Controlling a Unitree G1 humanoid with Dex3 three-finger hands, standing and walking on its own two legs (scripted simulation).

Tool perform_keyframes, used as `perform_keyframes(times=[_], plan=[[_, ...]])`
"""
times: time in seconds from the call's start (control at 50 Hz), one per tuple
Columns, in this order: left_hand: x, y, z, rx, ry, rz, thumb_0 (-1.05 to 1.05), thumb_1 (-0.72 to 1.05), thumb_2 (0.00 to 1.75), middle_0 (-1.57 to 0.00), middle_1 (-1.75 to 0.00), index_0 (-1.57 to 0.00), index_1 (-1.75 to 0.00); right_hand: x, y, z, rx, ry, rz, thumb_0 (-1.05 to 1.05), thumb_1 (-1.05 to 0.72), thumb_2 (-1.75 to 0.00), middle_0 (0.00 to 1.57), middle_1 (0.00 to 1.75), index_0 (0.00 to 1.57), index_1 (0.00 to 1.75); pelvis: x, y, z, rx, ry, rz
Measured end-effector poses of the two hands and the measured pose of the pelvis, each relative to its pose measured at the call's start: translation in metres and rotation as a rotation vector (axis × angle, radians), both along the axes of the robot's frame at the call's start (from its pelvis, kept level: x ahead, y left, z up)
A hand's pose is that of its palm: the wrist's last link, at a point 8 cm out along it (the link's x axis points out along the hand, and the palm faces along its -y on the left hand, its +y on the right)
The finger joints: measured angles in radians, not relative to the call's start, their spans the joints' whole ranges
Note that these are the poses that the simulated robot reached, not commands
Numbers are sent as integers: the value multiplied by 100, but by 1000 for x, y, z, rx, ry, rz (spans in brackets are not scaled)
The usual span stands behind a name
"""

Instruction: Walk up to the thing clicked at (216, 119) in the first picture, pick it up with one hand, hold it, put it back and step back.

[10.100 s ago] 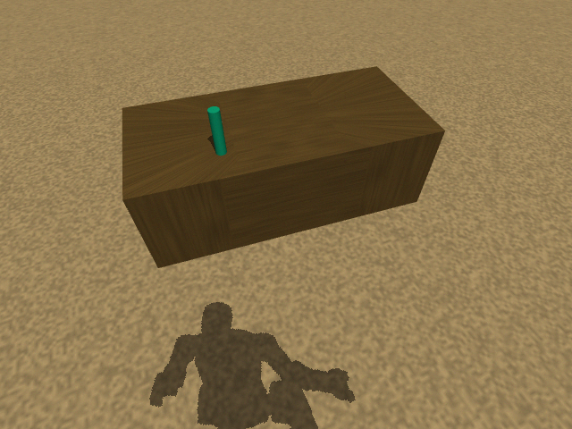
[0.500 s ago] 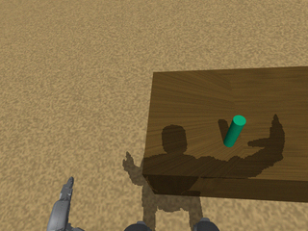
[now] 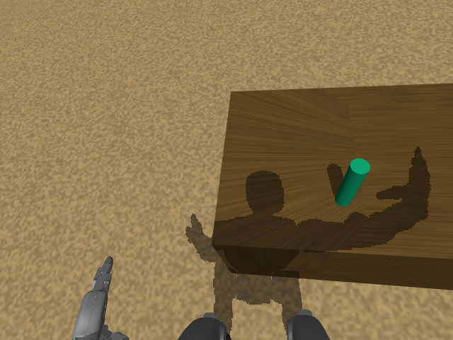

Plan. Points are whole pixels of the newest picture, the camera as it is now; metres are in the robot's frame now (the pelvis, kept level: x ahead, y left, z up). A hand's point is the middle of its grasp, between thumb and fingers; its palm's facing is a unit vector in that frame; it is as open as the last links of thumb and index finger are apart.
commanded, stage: approach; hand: right
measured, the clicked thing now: (350, 184) +0.49 -0.23 -0.20
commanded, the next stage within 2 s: close in in 0.52 s
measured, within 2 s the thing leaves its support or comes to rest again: neither
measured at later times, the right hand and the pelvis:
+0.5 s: hand (410, 209) +0.41 -0.34 -0.17, palm faces +0.22 +0.97 +0.03, open 17.7 cm; pelvis -0.04 +0.00 -0.12, yaw +4 degrees
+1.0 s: hand (365, 216) +0.42 -0.27 -0.25, palm faces +0.19 +0.98 +0.02, open 17.6 cm; pelvis -0.07 +0.01 -0.19, yaw +5 degrees
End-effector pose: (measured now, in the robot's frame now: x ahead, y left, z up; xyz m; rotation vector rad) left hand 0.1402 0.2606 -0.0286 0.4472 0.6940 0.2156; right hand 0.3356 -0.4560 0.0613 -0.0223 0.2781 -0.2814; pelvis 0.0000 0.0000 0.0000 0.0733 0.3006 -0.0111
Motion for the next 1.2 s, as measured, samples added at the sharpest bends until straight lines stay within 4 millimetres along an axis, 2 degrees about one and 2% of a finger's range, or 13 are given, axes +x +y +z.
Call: perform_keyframes(times=[0.1, 0.22, 0.32, 0.4, 0.5, 0.6, 0.68, 0.76, 0.86, 0.94, 1.04, 1.12, 1.2], plan=[[11, -3, -1, 11, -51, -40, -1, -55, 6, -6, -4, -4, -5, 7, 11, -29, 24, -70, 16, -1, 60, -6, 3, 6, 4, 6, -4, 0, -14, 3, 39, 1], [17, -5, 4, 66, -137, -96, -1, -56, 7, -6, -4, -4, -5, 14, 36, -96, 75, -151, 24, -1, 60, -7, 3, 6, 4, 6, -11, 2, -42, 12, 95, 7], [5, 0, 5, 153, -149, -111, 0, -56, 7, -6, -4, -4, -5, 19, 50, -156, 91, -190, 8, -1, 61, -6, 3, 5, 5, 6, -18, 4, -69, 27, 132, 14], [-11, 4, -12, 203, -89, -103, 0, -55, 7, -5, -4, -4, -5, 26, 57, -197, 68, -203, 17, -2, 61, -5, 4, 5, 5, 5, -26, 4, -92, 44, 172, 24], [-19, 3, -29, 244, -79, -114, -1, -54, 6, -5, -4, -4, -4, 40, 66, -235, 44, -209, 51, -2, 61, -5, 4, 5, 5, 5, -36, 2, -121, 63, 212, 38], [-19, 3, -20, 316, -156, -149, -1, -54, 6, -6, -4, -5, -5, 49, 81, -271, 79, -186, 46, -2, 61, -6, 3, 5, 4, 6, -44, -1, -145, 74, 237, 51], [-28, 4, -13, 375, -190, -166, 0, -54, 6, -6, -4, -5, -5, 48, 97, -303, 86, -162, 61, -2, 61, -7, 3, 6, 4, 6, -50, -1, -164, 75, 247, 60], [-36, 1, -12, 415, -207, -195, 0, -54, 6, -7, -5, -6, -5, 44, 101, -310, 36, -266, 34, -2, 61, -6, 3, 6, 4, 6, -58, 2, -182, 71, 242, 61], [-36, -7, 3, 457, -274, -259, -1, -53, 5, -7, -5, -6, -5, 44, 105, -310, 24, -278, 18, -2, 60, -7, 3, 6, 4, 6, -67, 7, -194, 70, 230, 49], [-38, -7, 11, 455, -302, -264, 0, -53, 5, -7, -6, -7, -5, 49, 123, -309, 26, -236, 72, -2, 58, -7, 3, 5, 3, 6, -70, 9, -194, 69, 233, 43], [-47, -5, 1, 390, -284, -212, 0, -52, 4, -7, -6, -7, -5, 57, 144, -308, 30, -207, 83, -2, 55, -7, 3, 5, 4, 6, -67, 9, -193, 59, 233, 50], [-51, -9, 0, 349, -276, -192, 0, -53, 5, -7, -6, -7, -5, 62, 153, -307, 25, -198, 60, -2, 53, -7, 1, 5, 4, 5, -65, 10, -190, 51, 232, 59], [-52, -1, 3, 367, -265, -177, 0, -54, 5, -7, -6, -7, -5, 64, 159, -307, 31, -198, 49, -2, 52, -7, 0, 4, 4, 5, -61, 10, -187, 46, 240, 67]])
